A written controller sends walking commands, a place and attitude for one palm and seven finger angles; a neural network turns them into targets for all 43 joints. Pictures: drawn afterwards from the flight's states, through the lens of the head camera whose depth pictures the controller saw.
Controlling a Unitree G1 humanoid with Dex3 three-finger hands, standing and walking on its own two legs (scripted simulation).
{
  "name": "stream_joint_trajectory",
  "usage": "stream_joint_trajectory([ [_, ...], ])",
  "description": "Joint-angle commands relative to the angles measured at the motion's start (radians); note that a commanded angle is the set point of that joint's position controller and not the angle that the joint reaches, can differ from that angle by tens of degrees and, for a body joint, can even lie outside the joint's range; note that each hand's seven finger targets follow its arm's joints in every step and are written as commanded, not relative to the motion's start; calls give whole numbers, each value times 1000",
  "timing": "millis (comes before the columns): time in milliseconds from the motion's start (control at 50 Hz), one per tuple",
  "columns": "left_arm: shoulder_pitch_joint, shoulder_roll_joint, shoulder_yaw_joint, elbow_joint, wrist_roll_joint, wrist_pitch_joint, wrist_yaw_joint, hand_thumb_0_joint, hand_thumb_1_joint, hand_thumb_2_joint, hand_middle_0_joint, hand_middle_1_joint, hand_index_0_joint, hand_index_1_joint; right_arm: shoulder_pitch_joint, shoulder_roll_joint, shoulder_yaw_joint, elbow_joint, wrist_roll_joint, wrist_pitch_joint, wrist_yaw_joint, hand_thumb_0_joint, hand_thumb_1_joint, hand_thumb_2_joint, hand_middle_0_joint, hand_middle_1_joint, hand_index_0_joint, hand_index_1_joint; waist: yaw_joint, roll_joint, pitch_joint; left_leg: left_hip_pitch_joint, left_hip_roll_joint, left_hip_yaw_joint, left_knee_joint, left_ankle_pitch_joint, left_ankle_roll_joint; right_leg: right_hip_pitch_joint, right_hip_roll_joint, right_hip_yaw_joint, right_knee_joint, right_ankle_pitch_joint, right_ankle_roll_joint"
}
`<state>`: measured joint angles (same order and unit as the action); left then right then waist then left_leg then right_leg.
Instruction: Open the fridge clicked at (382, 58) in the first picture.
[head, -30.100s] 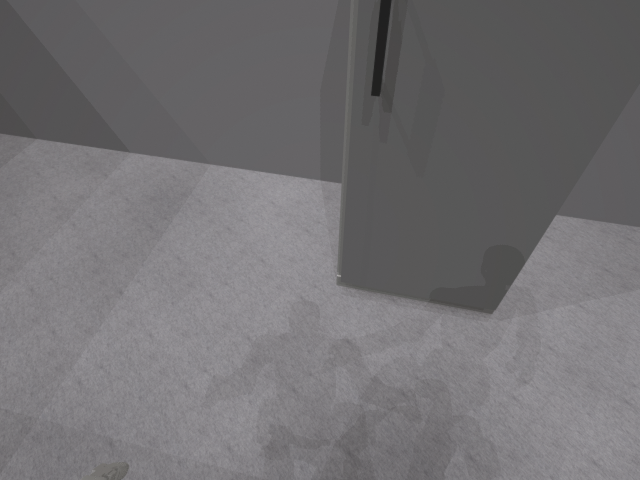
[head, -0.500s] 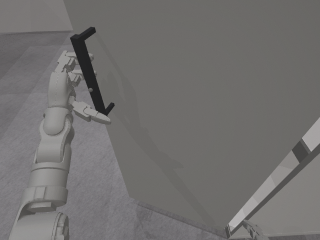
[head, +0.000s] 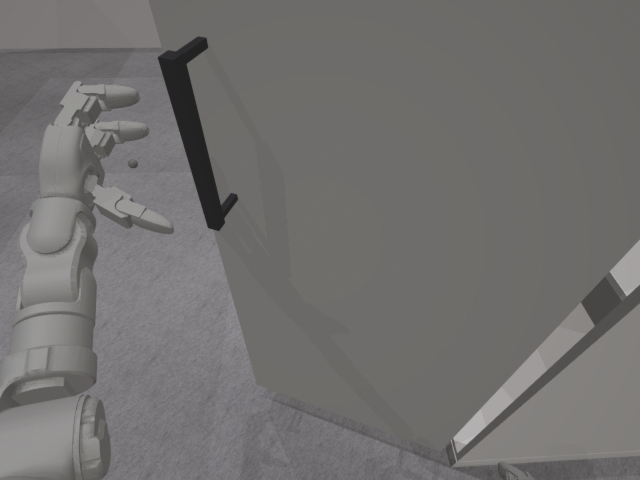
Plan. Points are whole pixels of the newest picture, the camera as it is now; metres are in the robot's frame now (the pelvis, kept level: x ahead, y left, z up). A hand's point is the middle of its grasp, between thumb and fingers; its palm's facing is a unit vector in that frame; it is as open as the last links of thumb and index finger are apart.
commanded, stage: slip the hand off the handle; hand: left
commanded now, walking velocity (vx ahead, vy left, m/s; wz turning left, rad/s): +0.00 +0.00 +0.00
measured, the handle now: (207, 146) +0.45 +0.16 +0.20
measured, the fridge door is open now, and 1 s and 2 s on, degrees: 68 68 68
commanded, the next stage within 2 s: draw the hand back to the body in 0.66 s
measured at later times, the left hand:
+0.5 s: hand (99, 216) +0.32 +0.24 +0.20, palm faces +0.18 -0.97 -0.16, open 14.7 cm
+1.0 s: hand (86, 259) +0.27 +0.24 +0.19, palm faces +0.01 -1.00 -0.09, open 14.7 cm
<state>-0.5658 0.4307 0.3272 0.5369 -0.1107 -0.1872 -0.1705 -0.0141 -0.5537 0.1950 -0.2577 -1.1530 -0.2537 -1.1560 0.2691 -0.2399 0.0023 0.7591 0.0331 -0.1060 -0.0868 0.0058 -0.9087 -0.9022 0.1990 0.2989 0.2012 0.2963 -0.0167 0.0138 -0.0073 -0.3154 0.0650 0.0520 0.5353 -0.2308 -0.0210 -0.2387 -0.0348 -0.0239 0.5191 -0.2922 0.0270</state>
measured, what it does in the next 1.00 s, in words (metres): stands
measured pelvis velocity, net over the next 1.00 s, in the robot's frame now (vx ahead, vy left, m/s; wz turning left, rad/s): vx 0.00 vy -0.01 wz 0.03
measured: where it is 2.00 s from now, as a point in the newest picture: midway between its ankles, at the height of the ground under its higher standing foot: outside the picture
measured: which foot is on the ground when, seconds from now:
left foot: down 0.00-1.00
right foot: down 0.00-1.00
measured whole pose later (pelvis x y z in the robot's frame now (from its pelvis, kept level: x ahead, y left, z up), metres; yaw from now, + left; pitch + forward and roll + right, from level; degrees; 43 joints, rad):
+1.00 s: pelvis +0.00 -0.01 +0.00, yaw +2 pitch -5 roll +0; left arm -0.16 0.45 0.36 0.08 -0.33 0.25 -0.41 -0.01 -0.55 0.20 -0.26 -1.15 -0.25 -1.16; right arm 0.17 -0.27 0.07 0.69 0.08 -0.18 -0.14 0.01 -0.91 -0.90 0.20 0.30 0.20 0.30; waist 0.05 0.07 0.00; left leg -0.19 0.06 0.02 0.49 -0.21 -0.03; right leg -0.10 -0.03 -0.06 0.48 -0.29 0.02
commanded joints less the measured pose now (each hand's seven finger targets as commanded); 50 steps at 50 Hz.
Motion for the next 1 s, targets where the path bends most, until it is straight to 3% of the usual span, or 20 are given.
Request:
stream_joint_trajectory([
  [0,-359,233,56,-230,-31,-83,-26,0,-550,200,-250,-1150,-250,-1150,-35,-145,-52,-140,3,-54,-11,0,-900,-900,200,300,200,300,14,43,-282,167,-43,-16,-50,162,32,15,48,-6,-55,204,-39],
  [40,-336,222,55,-295,-40,-95,-28,0,-550,200,-250,-1150,-250,-1150,-34,-143,-56,-152,4,-61,-6,0,-900,-900,200,300,200,300,20,76,-302,191,-40,-21,-46,172,29,13,55,-7,-52,202,-42],
  [60,-307,220,58,-326,-44,-97,-27,0,-550,200,-250,-1150,-250,-1150,-34,-145,-57,-158,2,-63,-4,0,-900,-900,200,300,200,300,23,64,-313,197,-40,-23,-46,180,29,17,56,-11,-49,210,-40],
  [80,-246,255,104,-335,-47,-97,-24,0,-550,200,-250,-1150,-250,-1150,-34,-151,-60,-161,0,-65,-5,0,-900,-900,200,300,200,300,38,41,-322,192,-38,-23,-42,198,30,39,56,-9,-40,231,-41],
  [140,-167,230,103,-386,-68,-72,-29,0,-550,200,-250,-1150,-250,-1150,-57,-146,-54,-176,9,-68,-4,0,-900,-900,200,300,200,300,43,23,-265,163,-36,-20,-55,169,28,35,55,-16,-40,213,-37],
  [200,-173,214,80,-498,-62,-55,-13,0,-550,200,-250,-1150,-250,-1150,-87,-139,-47,-185,9,-79,-11,0,-900,-900,200,300,200,300,40,92,-247,185,-34,-21,-63,159,25,21,56,-16,-50,185,-39],
  [220,-176,189,57,-512,-61,-46,-6,0,-550,200,-250,-1150,-250,-1150,-93,-136,-43,-183,8,-84,-13,0,-900,-900,200,300,200,300,31,78,-219,181,-32,-28,-72,135,24,5,59,-20,-59,157,-38],
  [280,-136,227,98,-520,-59,-34,9,0,-550,200,-250,-1150,-250,-1150,-110,-144,-39,-172,4,-90,-27,0,-900,-900,200,300,200,300,36,47,-189,173,-31,-26,-78,93,26,4,58,-17,-73,116,-37],
  [320,-154,191,67,-543,-65,-29,4,0,-550,200,-250,-1150,-250,-1150,-124,-134,-33,-170,6,-97,-31,0,-900,-900,200,300,200,300,27,52,-194,186,-31,-27,-84,87,25,2,56,-19,-79,110,-36],
  [400,-61,184,72,-573,-76,-19,-8,0,-550,200,-250,-1150,-250,-1150,-148,-131,-27,-178,4,-108,-34,0,-900,-900,200,300,200,300,44,58,-214,204,-35,-25,-79,117,25,29,50,-18,-77,146,-37],
  [500,39,181,89,-600,-107,5,-38,0,-550,200,-250,-1150,-250,-1150,-179,-128,-17,-189,9,-111,-36,0,-900,-900,200,300,200,300,53,23,-180,195,-39,-17,-76,112,26,37,43,-17,-82,162,-31],
  [560,33,175,86,-635,-123,15,-52,0,-550,200,-250,-1150,-250,-1150,-199,-125,-9,-196,12,-112,-41,0,-900,-900,200,300,200,300,48,22,-142,191,-43,-19,-80,81,26,22,44,-16,-94,125,-29],
  [640,61,163,77,-707,-130,7,-58,0,-550,200,-250,-1150,-250,-1150,-212,-119,-4,-202,8,-124,-43,0,-900,-900,200,300,200,300,50,68,-150,210,-46,-18,-73,98,25,32,41,-11,-95,143,-30],
  [700,56,177,86,-722,-131,0,-60,0,-550,200,-250,-1150,-250,-1150,-211,-121,-3,-190,5,-132,-46,0,-900,-900,200,300,200,300,47,54,-157,211,-45,-19,-67,109,26,36,36,-7,-94,164,-27],
  [760,54,161,70,-680,-141,6,-72,0,-550,200,-250,-1150,-250,-1150,-215,-122,-1,-179,8,-135,-54,0,-900,-900,200,300,200,300,40,40,-116,192,-50,-19,-70,63,26,13,34,-5,-110,110,-23],
  [780,111,207,72,-562,-171,138,-120,0,-550,200,-250,-1150,-250,-1150,-236,-145,0,-183,28,-133,-63,0,-900,-900,200,300,200,300,69,19,-148,192,-52,-17,-85,44,38,61,26,1,-116,119,-28],
  [820,27,247,92,-681,-196,253,-170,0,-550,200,-250,-1150,-250,-1150,-277,-140,10,-223,42,-135,-76,0,-900,-900,200,300,200,300,78,61,-173,215,-61,-18,-93,69,45,93,18,1,-126,143,-26],
  [860,35,264,104,-676,-216,342,-206,0,-550,200,-250,-1150,-250,-1150,-286,-140,22,-238,45,-139,-80,0,-900,-900,200,300,200,300,81,68,-165,224,-65,-24,-99,86,47,96,21,-4,-138,151,-26],
  [900,71,303,143,-656,-246,399,-247,0,-550,200,-250,-1150,-250,-1150,-280,-145,29,-242,47,-140,-71,0,-900,-900,200,300,200,300,83,20,-163,215,-68,-29,-96,111,51,106,20,2,-144,182,-23],
  [980,164,285,191,-728,-281,370,-264,0,-550,200,-250,-1150,-250,-1150,-274,-139,25,-276,43,-152,-43,0,-900,-900,200,300,200,300,97,2,-199,233,-70,-26,-87,184,46,132,28,-11,-126,272,-25],
])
